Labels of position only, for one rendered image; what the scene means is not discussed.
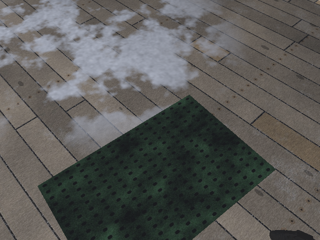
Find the robot right hand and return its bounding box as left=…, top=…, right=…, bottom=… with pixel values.
left=269, top=230, right=315, bottom=240

